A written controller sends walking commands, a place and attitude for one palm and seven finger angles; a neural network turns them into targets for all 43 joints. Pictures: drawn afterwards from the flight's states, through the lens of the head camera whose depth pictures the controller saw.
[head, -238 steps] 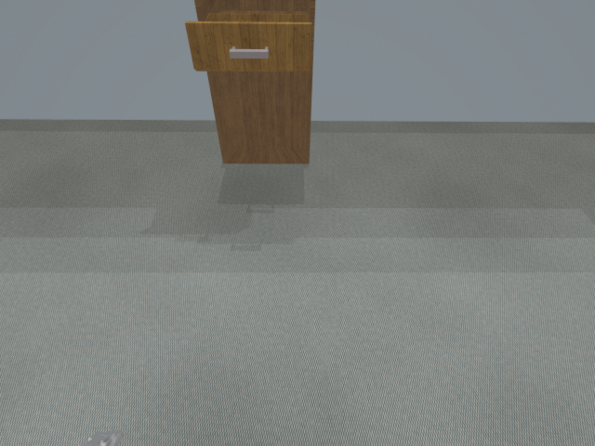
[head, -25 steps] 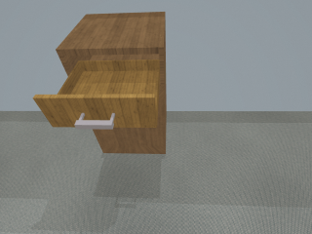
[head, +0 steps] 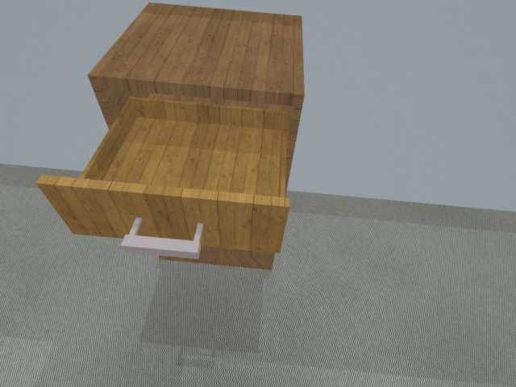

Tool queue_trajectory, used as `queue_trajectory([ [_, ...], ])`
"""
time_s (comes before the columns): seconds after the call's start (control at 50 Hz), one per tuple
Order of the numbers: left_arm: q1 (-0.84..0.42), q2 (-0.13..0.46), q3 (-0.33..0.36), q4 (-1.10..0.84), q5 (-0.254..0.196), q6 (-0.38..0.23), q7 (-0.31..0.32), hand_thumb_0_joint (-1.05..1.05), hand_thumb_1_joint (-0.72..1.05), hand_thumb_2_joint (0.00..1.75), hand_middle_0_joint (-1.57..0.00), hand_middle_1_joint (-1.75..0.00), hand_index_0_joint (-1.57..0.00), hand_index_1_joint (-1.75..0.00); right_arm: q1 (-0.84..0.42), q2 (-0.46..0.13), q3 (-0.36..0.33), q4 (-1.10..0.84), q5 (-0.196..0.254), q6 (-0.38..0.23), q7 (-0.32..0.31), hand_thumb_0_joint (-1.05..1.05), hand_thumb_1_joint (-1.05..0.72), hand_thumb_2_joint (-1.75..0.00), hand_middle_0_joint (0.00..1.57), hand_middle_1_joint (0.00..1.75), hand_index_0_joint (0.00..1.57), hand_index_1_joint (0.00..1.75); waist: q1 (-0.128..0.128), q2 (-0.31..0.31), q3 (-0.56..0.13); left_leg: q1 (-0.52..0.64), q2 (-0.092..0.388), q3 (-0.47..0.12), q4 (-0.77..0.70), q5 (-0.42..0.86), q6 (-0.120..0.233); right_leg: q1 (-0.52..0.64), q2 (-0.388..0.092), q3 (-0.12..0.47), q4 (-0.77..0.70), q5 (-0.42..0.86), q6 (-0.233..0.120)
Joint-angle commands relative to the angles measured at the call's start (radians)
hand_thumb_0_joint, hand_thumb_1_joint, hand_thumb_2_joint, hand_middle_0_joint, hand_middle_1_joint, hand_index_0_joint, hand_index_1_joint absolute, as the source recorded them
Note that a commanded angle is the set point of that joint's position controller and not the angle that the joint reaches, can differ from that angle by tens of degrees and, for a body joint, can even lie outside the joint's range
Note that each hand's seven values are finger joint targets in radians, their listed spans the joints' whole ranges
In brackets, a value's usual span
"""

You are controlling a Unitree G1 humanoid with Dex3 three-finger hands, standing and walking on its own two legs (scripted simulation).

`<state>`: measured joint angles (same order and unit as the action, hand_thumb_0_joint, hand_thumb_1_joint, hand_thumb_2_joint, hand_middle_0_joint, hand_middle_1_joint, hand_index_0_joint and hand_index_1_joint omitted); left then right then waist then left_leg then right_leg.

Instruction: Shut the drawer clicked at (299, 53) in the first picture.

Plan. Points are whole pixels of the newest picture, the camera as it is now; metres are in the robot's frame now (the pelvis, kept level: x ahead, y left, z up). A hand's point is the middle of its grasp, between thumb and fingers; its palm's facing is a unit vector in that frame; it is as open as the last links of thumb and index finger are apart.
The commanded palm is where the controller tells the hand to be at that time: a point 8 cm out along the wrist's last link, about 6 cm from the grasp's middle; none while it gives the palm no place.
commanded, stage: come to a stop and stand still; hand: left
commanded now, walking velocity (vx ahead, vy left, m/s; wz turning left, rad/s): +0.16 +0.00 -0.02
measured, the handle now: (165, 236) +0.36 +0.21 -0.02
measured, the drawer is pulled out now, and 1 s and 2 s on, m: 0.29 0.29 0.29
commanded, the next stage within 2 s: look again from close up in 1.92 s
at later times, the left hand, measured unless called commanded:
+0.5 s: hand out of the picture +0.11 +0.15 -0.16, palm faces +0.04 -0.97 -0.24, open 7.3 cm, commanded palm none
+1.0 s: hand out of the picture +0.06 +0.20 -0.16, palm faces +0.03 -0.97 -0.24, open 7.4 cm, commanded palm none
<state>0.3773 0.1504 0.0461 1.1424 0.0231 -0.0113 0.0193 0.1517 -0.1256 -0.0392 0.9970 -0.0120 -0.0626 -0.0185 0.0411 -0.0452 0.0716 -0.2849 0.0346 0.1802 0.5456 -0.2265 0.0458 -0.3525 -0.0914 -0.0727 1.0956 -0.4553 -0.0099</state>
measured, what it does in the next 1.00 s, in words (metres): steps on the spot: right foot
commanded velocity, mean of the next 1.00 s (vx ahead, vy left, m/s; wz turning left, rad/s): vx -0.06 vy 0.02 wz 0.00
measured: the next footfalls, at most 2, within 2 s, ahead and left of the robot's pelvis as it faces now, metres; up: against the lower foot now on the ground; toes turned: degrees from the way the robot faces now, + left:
right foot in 0.24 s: +0.12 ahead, -0.12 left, +0.00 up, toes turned -4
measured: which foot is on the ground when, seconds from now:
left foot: down 0.00-1.00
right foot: up 0.00-0.22, down 0.24-1.00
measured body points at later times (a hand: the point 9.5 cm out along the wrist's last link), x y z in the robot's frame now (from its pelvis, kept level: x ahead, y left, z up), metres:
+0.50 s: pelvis +0.05 -0.03 +0.01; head +0.07 -0.05 +0.46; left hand +0.11 +0.20 -0.14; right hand +0.03 -0.24 -0.16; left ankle +0.05 +0.09 -0.73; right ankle +0.08 -0.12 -0.73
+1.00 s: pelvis +0.05 +0.02 +0.01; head +0.05 +0.00 +0.45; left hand +0.06 +0.25 -0.14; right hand +0.07 -0.20 -0.16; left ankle +0.05 +0.09 -0.73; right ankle +0.08 -0.12 -0.73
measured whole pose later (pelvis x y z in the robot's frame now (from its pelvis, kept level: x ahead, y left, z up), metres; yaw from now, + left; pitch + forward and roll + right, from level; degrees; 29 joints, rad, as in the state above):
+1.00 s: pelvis +0.05 +0.02 +0.01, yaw +0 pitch -1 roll +1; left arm 0.31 0.15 -0.01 1.04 0.02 0.01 0.03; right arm 0.30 -0.19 0.00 1.01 -0.02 0.00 -0.01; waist 0.00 0.05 0.00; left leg -0.20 -0.02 0.16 0.48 -0.27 0.07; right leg -0.27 -0.08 -0.06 0.53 -0.24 0.01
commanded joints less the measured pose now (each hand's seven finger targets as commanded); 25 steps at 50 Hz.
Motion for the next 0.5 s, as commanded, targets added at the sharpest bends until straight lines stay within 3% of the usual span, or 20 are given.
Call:
queue_trajectory([
  [0.0,0.047,0.013,0.009,-0.059,0.003,-0.003,-0.007,0.0,0.9,0.9,-0.2,-0.3,-0.2,-0.3,0.135,-0.109,-0.006,0.012,-0.005,0.001,-0.009,0.0,-0.9,-0.9,0.2,0.3,0.2,0.3,-0.021,0.143,-0.02,0.043,0.255,-0.219,-0.341,0.221,0.123,-0.103,-0.034,0.032,-0.002,0.104,0.016],
  [0.06,0.023,0.004,0.001,-0.072,-0.001,0.014,0.0,0.0,0.9,0.9,-0.2,-0.3,-0.2,-0.3,0.116,-0.109,-0.001,0.008,-0.008,0.004,-0.015,0.0,-0.9,-0.9,0.2,0.3,0.2,0.3,-0.011,0.098,-0.036,0.021,0.251,-0.188,-0.325,0.347,0.132,-0.03,-0.026,0.039,-0.173,0.125,0.027],
  [0.12,-0.011,0.01,-0.01,-0.084,-0.004,0.022,0.011,0.0,0.9,0.9,-0.2,-0.3,-0.2,-0.3,0.094,-0.122,0.0,0.015,-0.011,0.018,-0.019,0.0,-0.9,-0.9,0.2,0.3,0.2,0.3,-0.012,0.111,-0.032,-0.005,0.258,-0.198,-0.292,0.342,0.131,0.064,-0.006,0.032,-0.351,0.132,0.033],
  [0.16,-0.003,0.026,-0.011,-0.08,-0.003,0.024,0.013,0.0,0.9,0.9,-0.2,-0.3,-0.2,-0.3,0.084,-0.135,-0.003,0.028,-0.01,0.033,-0.019,0.0,-0.9,-0.9,0.2,0.3,0.2,0.3,-0.001,0.111,-0.035,-0.002,0.236,-0.182,-0.243,0.271,0.103,0.129,0.012,0.014,-0.479,0.202,0.038],
  [0.18,0.003,0.043,-0.008,-0.079,-0.001,0.022,0.015,0.0,0.9,0.9,-0.2,-0.3,-0.2,-0.3,0.088,-0.133,-0.003,0.037,-0.006,0.04,-0.019,0.0,-0.9,-0.9,0.2,0.3,0.2,0.3,0.005,0.107,-0.032,-0.016,0.21,-0.174,-0.206,0.211,0.073,0.174,0.013,0.015,-0.579,0.271,0.039],
  [0.2,-0.001,0.076,-0.005,-0.08,0.0,0.016,0.017,0.0,0.9,0.9,-0.2,-0.3,-0.2,-0.3,0.096,-0.117,-0.001,0.044,-0.001,0.044,-0.016,0.0,-0.9,-0.9,0.2,0.3,0.2,0.3,0.004,0.054,-0.026,-0.022,0.16,-0.155,-0.161,0.126,0.027,0.191,-0.004,0.066,-0.671,0.356,0.032],
  [0.22,-0.032,0.117,-0.006,-0.089,0.003,0.007,0.02,0.0,0.9,0.9,-0.2,-0.3,-0.2,-0.3,0.118,-0.085,0.003,0.053,0.007,0.05,-0.011,0.0,-0.9,-0.9,0.2,0.3,0.2,0.3,-0.016,-0.027,0.002,-0.039,0.097,-0.131,-0.128,0.005,-0.019,0.167,-0.071,0.169,-0.732,0.445,0.002],
  [0.24,-0.071,0.146,-0.007,-0.099,-0.001,0.003,0.019,0.0,0.9,0.9,-0.2,-0.3,-0.2,-0.3,0.147,-0.068,0.007,0.056,0.009,0.057,-0.005,0.0,-0.9,-0.9,0.2,0.3,0.2,0.3,-0.048,-0.072,0.005,-0.011,0.053,-0.108,-0.12,-0.075,-0.044,0.114,-0.147,0.216,-0.742,0.504,-0.044],
  [0.26,-0.095,0.157,-0.007,-0.106,-0.006,0.003,0.018,0.0,0.9,0.9,-0.2,-0.3,-0.2,-0.3,0.171,-0.058,0.008,0.068,0.007,0.061,-0.002,0.0,-0.9,-0.9,0.2,0.3,0.2,0.3,-0.059,-0.058,-0.013,0.046,0.039,-0.102,-0.117,-0.042,-0.052,0.087,-0.167,0.22,-0.734,0.568,-0.071],
  [0.28,-0.111,0.162,-0.001,-0.111,-0.01,-0.005,0.022,0.0,0.9,0.9,-0.2,-0.3,-0.2,-0.3,0.189,-0.064,0.005,0.082,0.004,0.07,-0.004,0.0,-0.9,-0.9,0.2,0.3,0.2,0.3,-0.066,-0.148,-0.062,0.088,0.039,-0.093,-0.086,-0.038,-0.06,0.1,-0.152,0.229,-0.742,0.6,-0.087],
  [0.38,-0.156,0.159,0.011,-0.13,-0.015,0.011,0.031,0.0,0.9,0.9,-0.2,-0.3,-0.2,-0.3,0.208,-0.077,-0.002,0.098,0.001,0.085,-0.007,0.0,-0.9,-0.9,0.2,0.3,0.2,0.3,-0.053,-0.052,-0.082,0.097,0.048,-0.101,-0.079,0.006,-0.067,0.132,-0.153,0.202,-0.75,0.519,-0.1],
  [0.48,-0.169,0.157,0.024,-0.13,-0.012,0.022,0.031,0.0,0.9,0.9,-0.2,-0.3,-0.2,-0.3,0.21,-0.079,-0.009,0.092,-0.002,0.093,-0.007,0.0,-0.9,-0.9,0.2,0.3,0.2,0.3,-0.044,-0.026,-0.061,0.095,0.05,-0.104,-0.066,0.008,-0.065,0.1,-0.146,0.198,-0.768,0.398,-0.097],
])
